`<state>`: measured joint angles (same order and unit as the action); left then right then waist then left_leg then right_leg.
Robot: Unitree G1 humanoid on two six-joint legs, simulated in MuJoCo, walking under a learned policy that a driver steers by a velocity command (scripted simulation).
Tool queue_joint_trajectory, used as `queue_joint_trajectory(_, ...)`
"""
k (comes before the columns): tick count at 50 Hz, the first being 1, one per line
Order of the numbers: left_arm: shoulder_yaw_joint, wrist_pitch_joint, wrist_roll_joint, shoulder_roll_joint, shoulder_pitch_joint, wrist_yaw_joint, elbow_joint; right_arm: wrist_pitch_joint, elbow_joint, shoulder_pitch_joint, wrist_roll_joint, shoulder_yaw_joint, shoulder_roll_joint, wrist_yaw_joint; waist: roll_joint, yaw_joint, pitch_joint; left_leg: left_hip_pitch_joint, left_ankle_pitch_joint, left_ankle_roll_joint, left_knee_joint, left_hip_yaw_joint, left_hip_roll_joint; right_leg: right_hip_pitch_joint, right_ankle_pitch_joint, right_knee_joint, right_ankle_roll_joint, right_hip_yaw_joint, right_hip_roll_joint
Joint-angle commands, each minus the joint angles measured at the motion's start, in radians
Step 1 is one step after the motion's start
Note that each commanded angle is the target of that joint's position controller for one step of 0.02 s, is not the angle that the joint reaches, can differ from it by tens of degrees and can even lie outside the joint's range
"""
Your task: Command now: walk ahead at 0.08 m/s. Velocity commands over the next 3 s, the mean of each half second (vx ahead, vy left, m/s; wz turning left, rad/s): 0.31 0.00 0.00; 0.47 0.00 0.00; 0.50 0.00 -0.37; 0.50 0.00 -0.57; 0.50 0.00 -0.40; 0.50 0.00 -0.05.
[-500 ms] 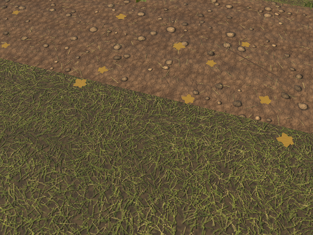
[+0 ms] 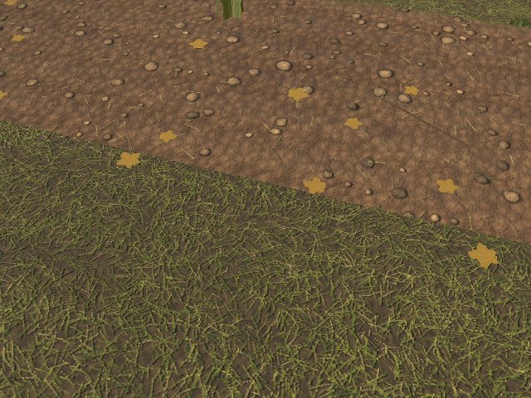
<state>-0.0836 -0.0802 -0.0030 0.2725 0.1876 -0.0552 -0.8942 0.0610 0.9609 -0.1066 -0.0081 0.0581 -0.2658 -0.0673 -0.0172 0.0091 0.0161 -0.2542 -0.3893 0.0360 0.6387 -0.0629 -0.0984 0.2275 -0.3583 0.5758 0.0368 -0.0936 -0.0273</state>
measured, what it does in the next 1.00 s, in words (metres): walks ahead: right foot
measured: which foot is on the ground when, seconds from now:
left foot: down 0.00-0.64, up 0.66-1.00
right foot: down 0.00-0.22, up 0.24-0.58, down 0.60-1.00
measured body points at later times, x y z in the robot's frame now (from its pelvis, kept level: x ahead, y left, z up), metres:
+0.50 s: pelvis +0.16 +0.02 +0.01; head +0.17 +0.02 +0.46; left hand +0.32 +0.23 -0.12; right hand +0.04 -0.18 -0.14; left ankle +0.01 +0.12 -0.73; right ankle +0.31 -0.11 -0.69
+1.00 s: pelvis +0.43 -0.02 +0.00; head +0.44 -0.02 +0.45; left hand +0.31 +0.16 -0.15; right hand +0.60 -0.22 -0.11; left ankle +0.59 +0.14 -0.66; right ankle +0.36 -0.10 -0.73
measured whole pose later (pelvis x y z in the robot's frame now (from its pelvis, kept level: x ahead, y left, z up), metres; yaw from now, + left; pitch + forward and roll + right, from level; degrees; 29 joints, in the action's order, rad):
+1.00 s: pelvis +0.43 -0.02 +0.00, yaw -1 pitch +1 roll -3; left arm 0.01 -0.15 0.10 0.11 0.53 -0.04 -1.13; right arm 0.06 0.83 -0.12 -0.11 -0.01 -0.18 -0.06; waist -0.04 -0.11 0.00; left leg -0.76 0.16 -0.02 0.94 0.07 -0.12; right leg 0.13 -0.36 0.48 0.09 -0.04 -0.10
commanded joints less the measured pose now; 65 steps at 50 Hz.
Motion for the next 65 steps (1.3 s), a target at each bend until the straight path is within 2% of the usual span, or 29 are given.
queue_joint_trajectory(1,-0.055,-0.004,0.017,0.181,0.078,0.01,0.013,0.001,-0.016,-0.02,-0.012,0.043,-0.166,0.016,0.018,-0.015,-0.035,-0.049,0.023,-0.051,-0.068,-0.019,0.02,-0.084,0.155,-0.101,0.065,0.088,0.07)
queue_joint_trajectory(4,-0.05,-0.015,0.057,0.127,0.249,0.042,-0.046,0.004,-0.027,0.051,-0.042,0.029,-0.08,0.042,0.135,-0.094,0.092,-0.301,-0.136,-0.093,0.054,0.001,0.044,-0.213,-0.273,-0.311,0.254,0.437,0.296)
queue_joint_trajectory(6,-0.019,-0.01,0.033,0.067,0.243,0.055,-0.05,0.026,-0.047,0.1,-0.035,0.012,-0.032,0.053,0.111,-0.085,0.114,-0.303,-0.068,-0.127,0.037,0.024,0.034,-0.244,-0.213,-0.363,0.288,0.509,0.373)
queue_joint_trajectory(10,-0.023,0.014,0.057,0.138,-0.031,0.034,0.024,0.06,0.009,-0.111,-0.05,0.026,-0.063,0.046,0.047,0.083,0.081,0.21,0.071,-0.17,-0.133,-0.008,0.087,0.055,-0.083,-0.22,0.217,0.219,0.201)
queue_joint_trajectory(11,-0.021,0.004,0.078,0.112,-0.053,0.024,0.038,0.066,0.054,-0.265,-0.065,0.038,-0.104,0.051,-0.074,0.135,0.019,0.393,0.144,-0.233,-0.166,0.14,0.007,0.183,0.009,0.06,0.152,0.119,0.094)
queue_joint_trajectory(12,-0.005,-0.015,0.089,0.045,-0.043,0.0,0.044,0.067,0.093,-0.489,-0.077,0.048,-0.164,0.061,-0.243,0.195,-0.049,0.66,0.349,-0.386,-0.317,0.531,-0.202,0.456,-0.143,0.41,0.06,0.055,-0.046)
queue_joint_trajectory(13,0.004,-0.037,0.06,0.009,-0.06,-0.011,0.032,0.071,0.118,-0.585,-0.104,0.031,-0.137,0.057,-0.13,0.234,0.054,0.724,0.442,-0.432,-0.412,0.642,-0.316,0.689,-0.258,0.57,0.089,0.234,-0.047)
queue_joint_trajectory(14,0.005,-0.045,0.043,0.009,-0.068,-0.004,0.036,0.078,0.114,-0.501,-0.098,0.026,-0.119,0.048,-0.063,0.172,0.145,0.68,0.446,-0.404,-0.424,0.559,-0.328,0.774,-0.171,0.646,0.097,0.278,-0.001)
queue_joint_trajectory(16,-0.009,-0.025,0.078,0.039,-0.01,0.006,0.006,0.069,0.095,-0.332,-0.073,-0.002,-0.048,0.038,-0.002,0.063,0.116,0.537,0.478,-0.341,-0.433,0.337,-0.238,0.643,-0.045,0.629,0.108,0.206,0.066)
queue_joint_trajectory(19,0.016,0.016,0.089,-0.055,0.009,-0.011,-0.008,0.046,0.094,-0.333,-0.07,-0.034,0.032,0.04,-0.046,0.01,0.139,0.316,0.476,-0.269,-0.523,0.167,-0.139,0.468,0.172,0.461,0.102,0.127,0.093)
queue_joint_trajectory(22,0.045,0.024,0.073,-0.081,-0.136,-0.022,0.045,0.046,0.099,-0.329,-0.076,-0.041,0.002,0.013,-0.055,0.017,0.142,0.123,0.414,-0.262,-0.567,0.073,-0.09,0.293,0.279,0.216,0.074,0.056,0.072)
queue_joint_trajectory(28,0.031,0.006,0.062,-0.003,-0.266,0.006,0.082,0.029,0.133,-0.429,-0.083,-0.022,-0.063,-0.001,-0.064,0.011,0.133,0.239,0.586,-0.252,-0.471,0.067,-0.166,0.22,0.266,0.054,0.07,0.028,0.009)
queue_joint_trajectory(31,-0.008,-0.012,0.033,0.096,0.128,0.015,-0.036,0.029,0.127,-0.438,-0.117,-0.011,-0.063,-0.022,0.011,-0.136,-0.063,-0.069,0.752,-0.141,0.047,-0.048,-0.03,-0.381,0.444,0.145,0.157,0.065,-0.002)
queue_joint_trajectory(32,-0.002,-0.014,0.039,0.123,0.368,0.016,-0.063,0.045,0.127,-0.621,-0.142,-0.053,0.069,-0.051,0.23,-0.145,-0.372,-0.364,0.204,-0.08,0.391,-0.008,0.113,-0.844,0.33,-0.004,0.39,0.5,0.239)
queue_joint_trajectory(33,0.002,-0.015,0.078,0.099,0.616,0.011,-0.16,0.046,0.086,-0.431,-0.082,-0.034,0.028,-0.066,0.186,-0.26,-0.324,-0.53,-0.256,-0.092,0.816,0.088,0.209,-0.819,0.103,-0.219,0.418,0.816,0.344)
queue_joint_trajectory(34,-0.011,-0.039,0.087,0.125,0.519,0.017,-0.17,0.054,0.031,-0.285,-0.052,-0.021,0.013,-0.048,0.104,-0.228,-0.073,-0.644,-0.154,-0.142,0.886,0.195,0.132,-0.559,-0.087,-0.267,0.316,0.733,0.329)
queue_joint_trajectory(35,-0.001,-0.043,0.067,0.083,0.32,0.019,-0.135,0.063,0.022,-0.224,-0.057,-0.012,-0.016,-0.012,0.046,-0.161,0.059,-0.599,-0.029,-0.154,0.844,0.182,0.059,-0.274,-0.123,-0.292,0.295,0.642,0.312)
queue_joint_trajectory(38,0.071,-0.042,0.054,-0.102,0.104,0.034,-0.105,0.035,-0.017,-0.278,-0.103,-0.051,0.118,0.035,0.024,0.002,0.084,-0.349,0.119,-0.171,0.693,0.21,-0.036,0.127,-0.014,-0.374,0.265,0.479,0.282)
queue_joint_trajectory(45,0.067,-0.084,0.077,-0.038,0.261,0.006,-0.173,-0.005,-0.144,-0.074,-0.087,-0.057,0.063,0.02,0.04,-0.052,0.058,-0.305,0.491,-0.053,0.244,0.079,-0.03,0.194,0.242,-0.377,0.235,0.207,0.157)
queue_joint_trajectory(48,0.075,-0.078,0.108,-0.036,0.335,-0.007,-0.188,-0.01,-0.138,-0.129,-0.108,-0.046,0.017,-0.007,0.038,-0.033,0.054,-0.358,0.526,-0.062,0.394,0.087,-0.016,0.135,0.338,-0.246,0.256,0.237,0.192)
queue_joint_trajectory(49,0.086,-0.08,0.122,-0.077,0.427,0.017,-0.246,-0.006,-0.165,-0.054,-0.097,-0.05,0.018,0.001,0.039,-0.076,0.077,-0.668,0.631,-0.053,0.305,0.253,-0.088,-0.157,0.262,-0.164,0.259,0.331,0.246)
queue_joint_trajectory(52,0.103,-0.062,0.098,-0.139,0.712,0.076,-0.317,0.021,-0.217,0.158,-0.103,-0.065,0.045,0.027,0.029,-0.22,0.073,-1.041,0.638,-0.024,0.09,0.198,-0.083,-0.553,0.185,-0.02,0.26,0.427,0.258)
queue_joint_trajectory(54,0.136,-0.045,0.087,-0.199,0.636,0.065,-0.266,0.027,-0.208,0.202,-0.114,-0.08,0.076,0.008,0.046,-0.205,0.104,-0.753,0.875,-0.044,-0.044,0.136,-0.079,-0.202,0.11,0.034,0.239,0.375,0.164)
queue_joint_trajectory(57,0.108,-0.032,0.099,-0.054,0.474,0.016,-0.175,0.005,-0.239,0.189,-0.095,-0.085,0.043,-0.012,0.074,-0.15,0.117,-0.106,0.83,-0.046,0.025,0.011,-0.005,0.386,-0.137,-0.023,0.213,0.306,0.102)
queue_joint_trajectory(60,0.086,-0.03,0.053,-0.014,0.536,0.036,-0.178,-0.017,-0.222,0.222,-0.093,-0.094,0.006,-0.003,0.029,-0.184,0.169,-0.225,0.692,-0.033,-0.299,0.092,-0.05,0.03,-0.117,0.155,0.171,0.411,0.136)
queue_joint_trajectory(62,0.076,-0.006,0.035,0.014,0.561,0.043,-0.202,-0.009,-0.123,0.068,-0.086,-0.082,-0.028,0.015,0.0,-0.131,0.133,-0.081,0.875,-0.03,-0.519,0.081,-0.066,-0.092,-0.03,0.378,0.119,0.404,0.074)
queue_joint_trajectory(63,0.046,0.018,-0.029,-0.022,0.464,0.075,-0.182,0.026,-0.11,-0.103,0.122,0.007,-0.168,0.044,-0.057,-0.031,0.079,0.152,0.882,-0.027,-0.411,0.118,-0.046,0.054,0.134,0.647,0.089,0.396,0.046)
queue_joint_trajectory(64,0.061,0.016,-0.031,-0.094,0.508,0.079,-0.22,0.03,-0.007,-0.396,0.116,0.014,-0.184,0.051,-0.108,0.068,-0.114,0.545,1.201,-0.05,-0.226,0.131,-0.138,0.302,-0.232,0.974,0.029,0.306,-0.024)
queue_joint_trajectory(65,0.077,0.006,-0.064,-0.186,0.624,0.075,-0.243,0.031,0.052,-0.548,0.057,0.002,-0.162,0.044,-0.238,0.08,-0.291,0.92,1.577,-0.048,0.119,0.117,-0.239,0.621,-0.592,1.366,-0.005,0.279,-0.069)
Next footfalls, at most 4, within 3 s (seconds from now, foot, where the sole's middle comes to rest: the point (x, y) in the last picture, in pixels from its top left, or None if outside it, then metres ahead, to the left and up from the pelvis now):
0.60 right None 0.40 -0.11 -0.76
1.28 left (214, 324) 0.79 0.18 -0.94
1.72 right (310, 258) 1.03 -0.13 -0.94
2.20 left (298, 187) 1.35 -0.11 -0.94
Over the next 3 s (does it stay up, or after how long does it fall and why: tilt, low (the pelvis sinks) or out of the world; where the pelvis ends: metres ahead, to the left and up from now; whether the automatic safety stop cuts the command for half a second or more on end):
stays up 1.43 -0.39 -0.16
